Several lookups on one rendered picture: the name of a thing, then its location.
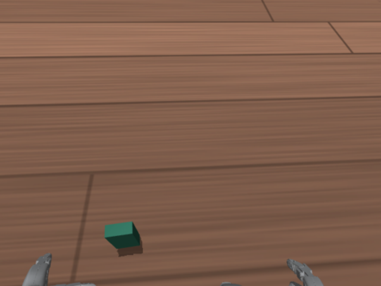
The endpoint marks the left robot hand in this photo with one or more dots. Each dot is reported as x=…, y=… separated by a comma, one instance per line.
x=38, y=273

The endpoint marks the right robot hand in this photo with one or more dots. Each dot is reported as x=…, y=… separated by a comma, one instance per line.
x=304, y=273

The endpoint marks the carton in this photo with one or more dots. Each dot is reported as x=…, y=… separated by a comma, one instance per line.
x=122, y=235

